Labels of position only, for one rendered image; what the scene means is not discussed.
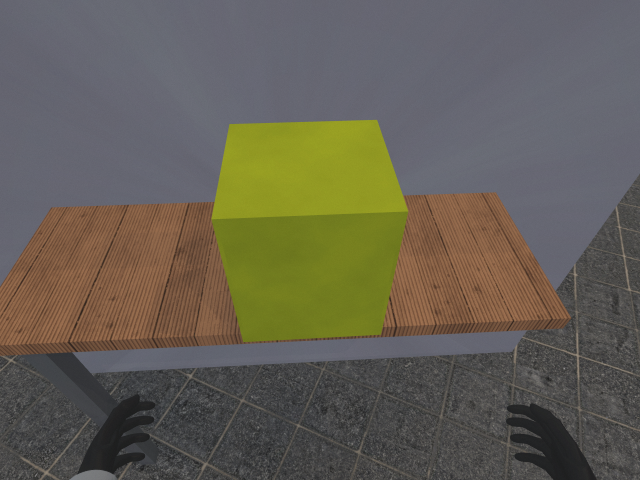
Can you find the left robot hand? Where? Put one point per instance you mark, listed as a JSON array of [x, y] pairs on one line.
[[102, 452]]

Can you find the carton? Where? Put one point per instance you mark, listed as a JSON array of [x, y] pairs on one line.
[[309, 218]]

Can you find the table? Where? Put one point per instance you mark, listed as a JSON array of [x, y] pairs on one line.
[[121, 277]]

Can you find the right robot hand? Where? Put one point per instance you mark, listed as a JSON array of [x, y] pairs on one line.
[[564, 460]]

